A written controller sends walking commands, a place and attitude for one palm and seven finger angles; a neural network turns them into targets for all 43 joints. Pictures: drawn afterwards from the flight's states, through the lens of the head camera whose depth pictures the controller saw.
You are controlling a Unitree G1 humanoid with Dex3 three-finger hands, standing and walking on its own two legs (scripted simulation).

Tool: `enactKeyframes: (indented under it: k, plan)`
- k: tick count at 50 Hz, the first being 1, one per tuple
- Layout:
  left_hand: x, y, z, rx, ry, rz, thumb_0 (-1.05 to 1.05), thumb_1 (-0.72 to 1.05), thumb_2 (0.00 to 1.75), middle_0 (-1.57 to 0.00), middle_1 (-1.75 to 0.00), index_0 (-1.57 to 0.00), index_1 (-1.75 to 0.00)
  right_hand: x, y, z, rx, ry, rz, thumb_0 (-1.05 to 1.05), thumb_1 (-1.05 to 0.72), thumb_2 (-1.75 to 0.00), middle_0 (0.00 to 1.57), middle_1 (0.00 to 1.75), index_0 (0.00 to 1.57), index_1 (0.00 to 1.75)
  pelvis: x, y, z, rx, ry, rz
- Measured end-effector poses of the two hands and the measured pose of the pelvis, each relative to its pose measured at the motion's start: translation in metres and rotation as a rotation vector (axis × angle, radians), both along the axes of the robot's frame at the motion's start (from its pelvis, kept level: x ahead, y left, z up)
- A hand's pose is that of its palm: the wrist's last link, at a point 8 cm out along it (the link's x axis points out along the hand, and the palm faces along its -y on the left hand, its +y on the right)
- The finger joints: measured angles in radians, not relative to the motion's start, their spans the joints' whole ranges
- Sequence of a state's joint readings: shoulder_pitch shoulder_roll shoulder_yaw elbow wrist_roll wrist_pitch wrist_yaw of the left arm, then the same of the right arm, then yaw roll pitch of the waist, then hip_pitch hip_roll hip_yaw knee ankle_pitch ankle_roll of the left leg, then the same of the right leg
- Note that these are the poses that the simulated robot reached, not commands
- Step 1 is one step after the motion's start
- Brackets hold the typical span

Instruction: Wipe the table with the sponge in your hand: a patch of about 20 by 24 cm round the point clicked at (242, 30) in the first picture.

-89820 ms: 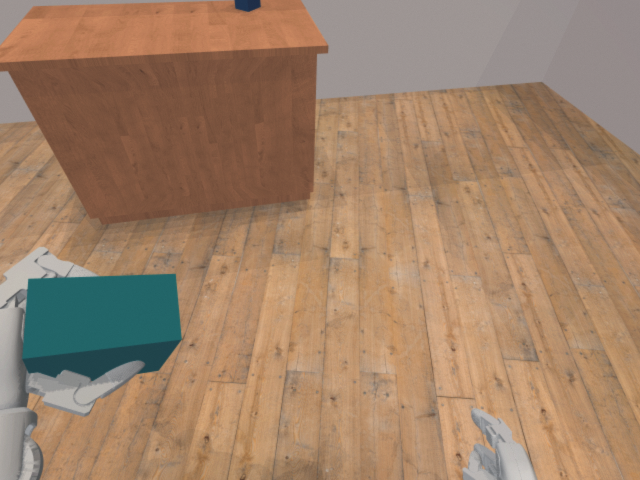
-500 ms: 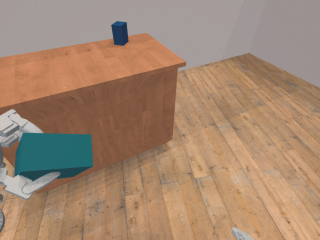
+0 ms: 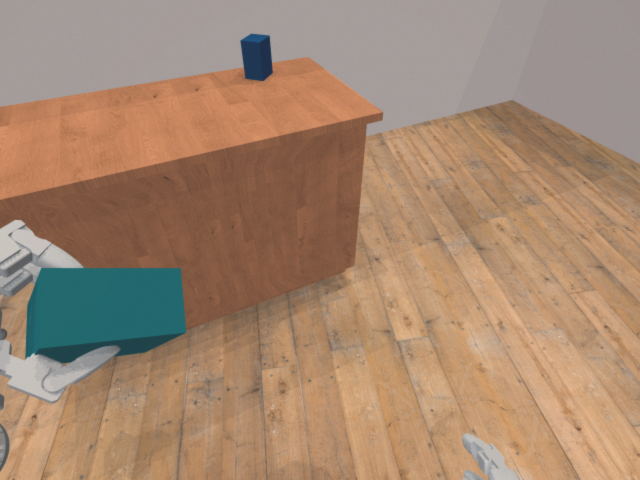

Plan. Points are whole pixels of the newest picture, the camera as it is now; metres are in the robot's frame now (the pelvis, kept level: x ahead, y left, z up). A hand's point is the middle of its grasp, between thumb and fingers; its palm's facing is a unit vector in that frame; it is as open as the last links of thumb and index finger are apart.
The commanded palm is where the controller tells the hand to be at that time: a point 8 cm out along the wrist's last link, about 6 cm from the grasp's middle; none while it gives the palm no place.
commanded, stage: stop stepping back and stand still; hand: left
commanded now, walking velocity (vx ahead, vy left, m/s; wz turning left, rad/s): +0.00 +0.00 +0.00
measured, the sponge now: (122, 316) +0.24 +0.21 +0.16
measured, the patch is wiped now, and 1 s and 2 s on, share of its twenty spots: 1.00 1.00 1.00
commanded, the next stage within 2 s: stand and wait in 0.78 s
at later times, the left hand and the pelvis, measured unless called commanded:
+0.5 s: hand (42, 322) +0.21 +0.26 +0.19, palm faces +0.43 -0.84 -0.33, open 10.0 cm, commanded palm +0.16 +0.30 +0.22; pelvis +0.01 +0.02 +0.01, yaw +1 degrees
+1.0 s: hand (46, 312) +0.22 +0.26 +0.19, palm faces +0.41 -0.85 -0.34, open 10.0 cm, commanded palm +0.17 +0.30 +0.22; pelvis +0.02 +0.02 +0.02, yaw +1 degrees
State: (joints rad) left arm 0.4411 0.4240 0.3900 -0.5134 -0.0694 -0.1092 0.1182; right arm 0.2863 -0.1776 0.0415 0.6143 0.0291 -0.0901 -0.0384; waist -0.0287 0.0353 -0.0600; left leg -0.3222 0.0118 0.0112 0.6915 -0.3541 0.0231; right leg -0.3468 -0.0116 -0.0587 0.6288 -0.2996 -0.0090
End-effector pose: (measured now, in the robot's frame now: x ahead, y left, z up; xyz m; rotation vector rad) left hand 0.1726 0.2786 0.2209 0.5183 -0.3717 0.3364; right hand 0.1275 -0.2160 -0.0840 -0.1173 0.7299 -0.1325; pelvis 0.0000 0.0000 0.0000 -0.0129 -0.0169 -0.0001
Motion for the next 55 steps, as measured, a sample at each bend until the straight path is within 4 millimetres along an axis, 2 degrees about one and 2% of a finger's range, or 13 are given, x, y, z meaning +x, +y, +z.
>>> enactKeyframes:
  k: [3, 5, 9, 16, 26, 34, 42, 55]
  plan:
    - [-0.007, -0.006, -0.015, -0.036, 0.05, -0.002, -0.01, -0.56, 1.05, -0.74, -1.4, -0.8, -1.38, -0.004, -0.002, -0.016, -0.006, 0.075, 0.028, 0.02, -0.9, -0.89, 0.21, 0.3, 0.2, 0.3, -0.006, 0.0, -0.004, -0.034, -0.018, 0.019]
    - [-0.012, -0.006, -0.019, -0.072, 0.064, -0.003, -0.01, -0.56, 1.05, -0.75, -1.4, -0.8, -1.38, -0.006, -0.004, -0.016, -0.021, 0.116, 0.029, 0.02, -0.9, -0.89, 0.21, 0.3, 0.2, 0.3, -0.008, 0.001, -0.001, -0.033, -0.019, 0.021]
    - [-0.018, -0.001, -0.013, -0.073, 0.021, -0.006, -0.01, -0.56, 1.05, -0.75, -1.4, -0.8, -1.38, -0.003, -0.011, -0.002, -0.082, 0.101, 0.011, 0.02, -0.9, -0.89, 0.21, 0.3, 0.2, 0.3, -0.008, 0.005, 0.0, -0.017, -0.013, 0.019]
    - [-0.012, 0.014, 0.0, -0.04, -0.014, 0.05, -0.01, -0.56, 1.05, -0.75, -1.4, -0.8, -1.38, 0.023, -0.009, 0.02, -0.092, -0.017, -0.005, 0.02, -0.9, -0.89, 0.2, 0.3, 0.2, 0.3, -0.001, 0.01, 0.007, 0.003, -0.018, 0.03]
    - [-0.001, 0.021, -0.023, -0.135, 0.071, 0.058, -0.01, -0.56, 1.05, -0.75, -1.4, -0.8, -1.38, 0.056, 0.007, 0.036, -0.098, -0.058, 0.046, 0.02, -0.9, -0.89, 0.2, 0.3, 0.2, 0.3, 0.009, 0.018, 0.014, -0.011, -0.004, 0.023]
    - [0.005, 0.026, -0.009, -0.103, 0.03, 0.05, -0.01, -0.56, 1.05, -0.75, -1.4, -0.8, -1.38, 0.069, 0.021, 0.041, -0.088, -0.061, 0.072, 0.02, -0.9, -0.89, 0.2, 0.3, 0.2, 0.3, 0.015, 0.022, 0.018, -0.008, -0.005, 0.023]
    - [0.011, 0.027, -0.015, -0.124, 0.064, 0.063, -0.01, -0.56, 1.05, -0.75, -1.4, -0.8, -1.38, 0.069, 0.025, 0.037, -0.064, -0.046, 0.072, 0.02, -0.9, -0.89, 0.21, 0.3, 0.2, 0.3, 0.018, 0.022, 0.019, -0.008, -0.002, 0.02]
    - [0.005, 0.022, -0.015, -0.115, 0.081, 0.056, -0.01, -0.56, 1.05, -0.75, -1.4, -0.8, -1.38, 0.053, 0.007, 0.034, -0.093, -0.007, 0.044, 0.02, -0.9, -0.89, 0.21, 0.3, 0.2, 0.3, 0.013, 0.018, 0.02, -0.01, -0.002, 0.021]
